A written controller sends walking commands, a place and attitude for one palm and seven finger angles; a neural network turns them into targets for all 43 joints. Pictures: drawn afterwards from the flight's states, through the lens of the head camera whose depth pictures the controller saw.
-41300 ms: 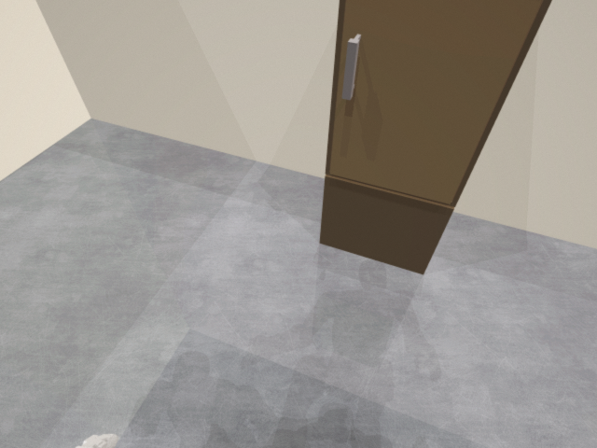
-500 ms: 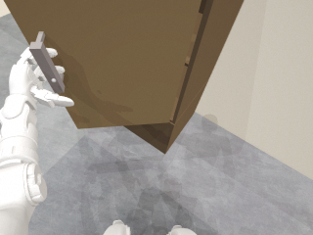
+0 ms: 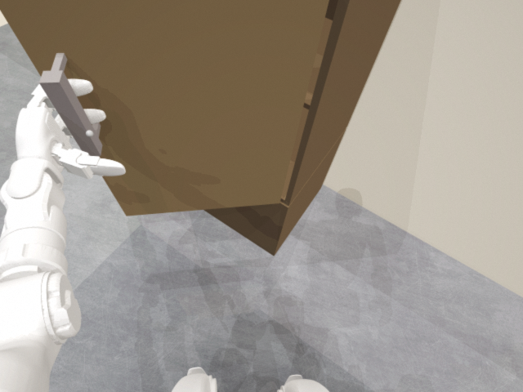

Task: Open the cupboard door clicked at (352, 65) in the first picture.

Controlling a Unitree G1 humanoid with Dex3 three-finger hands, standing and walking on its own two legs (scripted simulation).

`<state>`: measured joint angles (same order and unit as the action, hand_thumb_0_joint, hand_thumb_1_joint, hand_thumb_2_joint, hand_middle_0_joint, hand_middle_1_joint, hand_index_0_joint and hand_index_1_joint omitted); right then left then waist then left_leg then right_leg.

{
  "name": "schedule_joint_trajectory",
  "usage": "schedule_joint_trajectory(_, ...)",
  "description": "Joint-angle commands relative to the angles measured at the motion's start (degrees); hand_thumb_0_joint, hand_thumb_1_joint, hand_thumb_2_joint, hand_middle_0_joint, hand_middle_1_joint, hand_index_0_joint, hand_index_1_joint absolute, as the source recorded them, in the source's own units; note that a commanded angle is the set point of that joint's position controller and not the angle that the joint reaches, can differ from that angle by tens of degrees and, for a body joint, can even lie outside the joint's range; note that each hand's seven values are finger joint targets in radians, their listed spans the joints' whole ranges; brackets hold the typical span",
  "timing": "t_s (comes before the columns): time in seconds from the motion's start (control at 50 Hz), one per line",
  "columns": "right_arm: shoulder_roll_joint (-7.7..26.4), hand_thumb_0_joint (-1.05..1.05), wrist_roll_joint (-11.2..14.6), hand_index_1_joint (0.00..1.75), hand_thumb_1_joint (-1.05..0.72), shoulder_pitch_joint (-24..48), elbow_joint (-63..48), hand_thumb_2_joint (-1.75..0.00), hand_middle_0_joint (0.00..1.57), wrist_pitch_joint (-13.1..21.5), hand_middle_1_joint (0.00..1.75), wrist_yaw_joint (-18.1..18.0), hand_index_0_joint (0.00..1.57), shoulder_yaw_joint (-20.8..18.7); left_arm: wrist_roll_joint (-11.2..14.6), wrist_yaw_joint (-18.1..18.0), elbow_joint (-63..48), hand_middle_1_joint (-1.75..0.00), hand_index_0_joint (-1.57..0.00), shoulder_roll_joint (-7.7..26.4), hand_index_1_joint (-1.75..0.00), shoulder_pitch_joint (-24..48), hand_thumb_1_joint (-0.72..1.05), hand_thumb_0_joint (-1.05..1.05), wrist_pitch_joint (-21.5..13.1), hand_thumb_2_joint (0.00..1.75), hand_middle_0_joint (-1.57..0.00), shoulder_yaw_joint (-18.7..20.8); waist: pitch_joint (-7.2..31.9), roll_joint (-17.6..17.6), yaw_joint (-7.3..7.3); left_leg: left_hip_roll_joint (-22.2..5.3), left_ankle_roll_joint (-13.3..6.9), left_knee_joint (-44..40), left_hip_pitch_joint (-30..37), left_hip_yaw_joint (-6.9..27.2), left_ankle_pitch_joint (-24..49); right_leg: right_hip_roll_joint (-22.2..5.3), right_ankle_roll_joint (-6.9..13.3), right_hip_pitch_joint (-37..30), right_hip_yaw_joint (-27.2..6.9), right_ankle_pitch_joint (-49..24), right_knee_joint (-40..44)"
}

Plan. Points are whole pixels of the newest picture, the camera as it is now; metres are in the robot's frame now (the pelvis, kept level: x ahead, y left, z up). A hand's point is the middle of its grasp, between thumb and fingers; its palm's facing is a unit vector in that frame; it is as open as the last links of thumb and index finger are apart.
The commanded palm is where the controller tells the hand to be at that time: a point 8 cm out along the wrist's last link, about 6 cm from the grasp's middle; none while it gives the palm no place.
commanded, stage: slide the fingers in behind the handle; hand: left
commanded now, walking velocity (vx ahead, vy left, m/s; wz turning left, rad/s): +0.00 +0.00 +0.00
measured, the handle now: (78, 108) +0.53 +0.26 +0.10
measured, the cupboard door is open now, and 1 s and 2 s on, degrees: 42 42 81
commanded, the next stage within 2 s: close the thumb around the handle in 0.14 s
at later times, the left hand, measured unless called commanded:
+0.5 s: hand (89, 134) +0.47 +0.23 +0.10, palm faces +0.09 -1.00 +0.00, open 12.1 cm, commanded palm +0.45 +0.28 +0.10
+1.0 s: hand (87, 136) +0.47 +0.23 +0.10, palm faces +0.10 -0.99 +0.00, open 5.9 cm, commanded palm +0.44 +0.28 +0.10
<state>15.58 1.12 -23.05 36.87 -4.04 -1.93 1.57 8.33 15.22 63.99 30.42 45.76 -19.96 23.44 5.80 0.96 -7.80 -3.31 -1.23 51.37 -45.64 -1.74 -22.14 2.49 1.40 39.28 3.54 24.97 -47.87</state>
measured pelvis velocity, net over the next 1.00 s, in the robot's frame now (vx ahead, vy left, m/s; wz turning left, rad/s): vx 0.00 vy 0.00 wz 0.00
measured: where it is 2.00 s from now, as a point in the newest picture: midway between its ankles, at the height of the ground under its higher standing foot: outside the picture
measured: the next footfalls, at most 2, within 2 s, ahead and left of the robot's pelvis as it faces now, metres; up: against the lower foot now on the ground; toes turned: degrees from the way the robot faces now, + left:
none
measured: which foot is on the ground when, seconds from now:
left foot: down 0.00-1.00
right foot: down 0.00-1.00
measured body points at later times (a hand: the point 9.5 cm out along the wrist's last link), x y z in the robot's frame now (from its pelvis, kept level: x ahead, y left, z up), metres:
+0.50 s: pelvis +0.00 +0.00 +0.00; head +0.09 +0.02 +0.44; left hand +0.46 +0.29 +0.10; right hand +0.03 -0.26 -0.11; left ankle +0.02 +0.10 -0.69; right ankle -0.02 -0.11 -0.69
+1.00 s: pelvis +0.00 +0.00 +0.00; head +0.08 +0.02 +0.44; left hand +0.46 +0.29 +0.10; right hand +0.02 -0.27 -0.11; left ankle +0.02 +0.10 -0.69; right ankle -0.02 -0.11 -0.69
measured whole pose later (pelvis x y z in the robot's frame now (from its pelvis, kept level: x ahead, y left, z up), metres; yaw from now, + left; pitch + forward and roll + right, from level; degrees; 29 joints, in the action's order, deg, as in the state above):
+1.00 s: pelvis +0.00 +0.00 +0.00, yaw +0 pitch +15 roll -3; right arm 15.4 1.1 -22.1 36.7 -4.2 -1.9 1.4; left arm 8.8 13.8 62.0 28.6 43.6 -20.0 22.6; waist 6.1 1.2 -7.2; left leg -3.0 -1.5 51.1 -44.3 -2.0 -22.3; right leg 2.2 1.0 38.0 3.2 25.0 -47.5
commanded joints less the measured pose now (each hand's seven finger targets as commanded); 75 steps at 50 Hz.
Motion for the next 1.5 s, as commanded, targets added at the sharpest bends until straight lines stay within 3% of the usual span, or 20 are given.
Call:
schedule_joint_trajectory(0.0,9.83,0.0,0.33,0.3,-0.9,-6.16,-4.38,-0.9,0.2,1.27,0.3,-0.53,0.2,-3.57,1.23,0.92,-13.41,-1.2,-0.3,13.64,-1.2,24.14,-0.5,0.0,-4.16,0.3,-0.3,0.64,23.78,7.16,0.45,1.85,-1.19,-3.65,23.6,3.53,21.99,1.3,-0.6,-3.28,-2.25,-22.91,5.05)
schedule_joint_trajectory(0.02,9.98,0.0,0.26,0.3,-0.9,-6.29,-4.12,-0.9,0.2,1.14,0.3,-0.64,0.2,-3.62,1.26,0.75,-12.57,-1.2,-0.3,14.82,-1.2,23.81,-0.5,0.0,-3.96,0.3,-0.3,1.64,22.51,6.21,0.48,1.63,-1.14,-3.73,23.12,3.73,21.35,1.28,-0.59,-2.81,-2.12,-22.06,5.22)
schedule_joint_trajectory(0.1,9.68,0.0,0.24,0.3,-0.9,-5.86,-4.23,-0.9,0.2,1.41,0.3,-0.39,0.2,-3.75,1.52,0.42,-14.07,-1.2,-0.3,10.4,-1.2,24.02,-0.5,0.0,-4.35,0.3,-0.3,-1.28,23.0,7.39,0.22,1.49,-0.83,-3.9,25.87,4.32,22.22,1.44,-0.42,-0.75,-1.56,-20.79,5.13)
schedule_joint_trajectory(0.16,10.1,0.0,0.13,0.3,-0.9,-5.9,-4.2,-0.9,0.2,1.37,0.3,-0.46,0.2,-3.79,1.37,-0.02,-14.13,-1.2,-0.3,13.04,-1.2,24.35,-0.5,0.0,-4.25,0.3,-0.3,0.53,23.0,5.92,0.54,1.52,-0.88,-4.1,24.32,4.26,21.38,1.28,-0.5,-2.19,-1.79,-20.92,5.15)
schedule_joint_trajectory(0.22,9.87,0.0,0.18,0.3,-0.9,-5.67,-3.99,-0.9,0.2,1.38,0.3,-0.42,0.2,-3.66,1.23,0.03,-12.97,-1.2,-0.3,11.74,-1.2,24.42,-0.5,0.0,-3.98,0.3,-0.3,-0.56,22.36,6.09,0.04,1.61,-0.98,-3.78,24.12,4.16,21.21,1.24,-0.56,-1.57,-1.89,-21.07,5.18)
schedule_joint_trajectory(0.24,10.12,0.0,0.31,0.3,-0.9,-5.92,-3.98,-0.9,0.2,1.24,0.3,-0.59,0.2,-3.65,1.16,-0.06,-11.79,-1.21,-0.3,13.33,-1.21,24.05,-0.44,0.0,-3.7,0.32,-0.3,0.75,21.19,4.11,0.03,1.55,-1.06,-3.97,22.84,4.16,20.5,1.19,-0.61,-1.88,-1.87,-20.85,5.33)
schedule_joint_trajectory(0.3,10.08,0.0,0.19,0.3,-0.9,-5.8,-4.02,-0.9,0.2,1.33,0.3,-0.76,0.2,-3.63,0.81,0.1,-13.55,-1.22,-0.32,14.26,-1.22,26.54,-0.28,0.0,-4.11,0.4,-0.32,0.85,23.65,6.57,0.21,1.67,-0.99,-3.65,24.13,4.22,21.44,1.02,-0.55,-2.22,-2.16,-21.55,4.87)
schedule_joint_trajectory(0.36,9.61,0.0,0.09,0.3,-0.9,-5.57,-4.3,-0.9,0.2,1.48,0.3,-0.47,0.2,-3.62,1.32,0.23,-14.16,-1.24,-0.33,11.07,-1.24,25.1,-0.11,0.0,-4.3,0.47,-0.33,-0.84,24.15,7.54,0.44,1.47,-0.61,-3.67,26.3,4.56,23.36,1.27,-0.39,-1.34,-1.45,-21.52,4.69)
schedule_joint_trajectory(0.46,9.88,0.0,0.14,0.3,-0.9,-5.38,-4.24,-0.9,0.2,1.29,0.3,-0.47,0.2,-3.63,1.18,-0.21,-12.75,-1.27,-0.35,11.72,-1.27,24.66,0.17,0.0,-3.94,0.59,-0.35,-0.4,22.56,6.28,0.2,1.58,-0.81,-3.77,24.39,4.4,21.34,1.27,-0.53,-1.21,-1.73,-20.69,5.0)
schedule_joint_trajectory(0.5,10.11,0.0,0.08,0.3,-0.9,-5.62,-4.21,-0.9,0.2,1.2,0.3,-0.59,0.2,-3.59,1.04,-0.24,-13.73,-1.28,-0.36,14.32,-1.28,24.9,0.28,0.0,-4.31,0.64,-0.36,1.4,24.51,6.2,0.78,1.64,-0.86,-3.66,24.54,4.42,22.34,1.15,-0.49,-2.67,-1.86,-21.85,4.62)
schedule_joint_trajectory(0.66,9.77,0.0,0.22,0.3,-0.9,-5.15,-4.24,-0.9,0.2,1.12,0.3,-0.6,0.2,-3.68,1.46,0.24,-14.18,-1.33,-0.39,10.61,-1.33,24.58,0.73,0.0,-4.14,0.83,-0.39,-1.41,22.06,7.05,0.02,1.4,-0.66,-4.13,25.36,4.59,21.29,1.27,-0.41,-0.31,-1.36,-19.87,5.18)
schedule_joint_trajectory(0.72,10.04,0.0,0.11,0.3,-0.9,-5.39,-4.18,-0.9,0.2,1.21,0.3,-0.62,0.2,-3.75,1.46,-0.22,-13.92,-1.35,-0.4,12.62,-1.35,23.88,0.9,0.0,-4.15,0.9,-0.4,0.45,23.39,6.32,0.55,1.66,-0.91,-4.01,24.76,4.26,21.47,1.23,-0.49,-2.03,-1.85,-20.98,5.2)
schedule_joint_trajectory(0.92,9.84,0.0,0.19,0.3,-0.9,-5.0,-4.22,-0.9,0.2,1.23,0.3,-0.49,0.2,-3.72,1.57,-0.05,-15.63,-1.35,-0.4,11.8,-1.35,23.01,0.9,0.0,-4.98,0.9,-0.4,-0.2,23.56,6.36,0.84,1.58,-0.77,-4.08,25.51,4.46,22.66,1.36,-0.35,-2.43,-1.63,-21.75,4.97)
schedule_joint_trajectory(1.0,9.98,0.0,0.19,0.3,-0.9,-4.91,-4.3,-0.9,0.2,1.18,0.3,-0.68,0.2,-3.8,1.65,-0.08,-15.71,-1.35,-0.4,14.35,-1.35,21.77,0.9,0.0,-5.17,0.9,-0.4,2.13,24.31,5.99,1.53,1.74,-0.94,-4.0,24.98,4.03,23.31,1.29,-0.41,-4.18,-2.07,-23.42,4.9)
schedule_joint_trajectory(1.04,9.88,0.0,0.38,0.3,-0.9,-4.55,-4.12,-0.9,0.2,1.11,0.3,-0.85,0.2,-3.58,1.6,0.07,-15.02,-1.35,-0.4,13.6,-1.35,23.83,0.9,0.0,-4.97,0.9,-0.4,0.9,21.47,5.78,0.45,1.67,-0.96,-4.13,23.78,3.79,21.42,1.22,-0.57,-3.06,-2.1,-22.27,5.5)
schedule_joint_trajectory(1.1,9.75,0.0,0.31,0.3,-0.9,-4.23,-4.94,-0.9,0.2,1.27,0.3,-0.77,0.2,-3.68,1.79,0.38,-16.53,-1.35,-0.4,13.34,-1.35,19.7,0.9,0.0,-5.54,0.9,-0.4,1.48,24.59,7.7,2.22,1.82,-0.75,-4.35,25.75,3.85,23.07,1.19,-0.21,-4.15,-1.99,-22.52,4.94)
schedule_joint_trajectory(1.28,8.9,0.0,1.27,0.3,-0.9,-1.16,-9.44,-0.9,0.2,1.61,0.3,-0.15,0.2,-4.11,5.36,1.12,-28.7,-1.35,-0.4,9.05,-1.35,-1.29,0.9,0.0,-2.71,0.9,-0.4,1.44,23.64,4.35,5.69,1.94,-1.12,-5.91,25.32,2.36,28.11,1.29,-0.28,-10.74,-1.74,-28.43,5.47)
schedule_joint_trajectory(1.42,7.18,0.0,2.06,0.3,-0.9,4.07,-13.29,-0.9,0.2,4.13,0.3,0.86,0.2,-4.01,8.73,-0.35,-46.63,-1.35,-0.4,0.24,-1.35,-22.52,0.9,0.0,0.89,0.9,-0.4,-2.25,19.9,2.62,7.96,2.04,-0.98,-8.45,25.71,1.24,28.38,0.88,-0.65,-14.45,-1.15,-30.54,6.3)
schedule_joint_trajectory(1.46,6.23,0.0,1.99,0.3,-0.9,6.14,-14.33,-0.9,0.2,5.33,0.3,1.31,0.2,-3.98,9.79,-3.16,-53.66,-1.35,-0.4,-3.61,-1.35,-29.33,0.9,0.0,1.94,0.9,-0.4,-2.73,18.78,3.37,9.56,2.17,-0.56,-9.11,26.05,1.0,28.29,0.8,-0.66,-14.81,-0.68,-29.91,6.48)
schedule_joint_trajectory(1.48,5.89,0.0,1.8,0.3,-0.9,7.02,-14.46,-0.9,0.2,5.87,0.3,1.5,0.2,-3.91,10.09,-6.14,-56.06,-1.35,-0.4,-4.52,-1.35,-32.22,0.9,0.0,2.49,0.9,-0.4,-1.75,17.86,1.19,10.34,2.32,-0.56,-9.35,25.07,0.95,27.09,0.9,-0.61,-15.65,-0.38,-29.31,6.74)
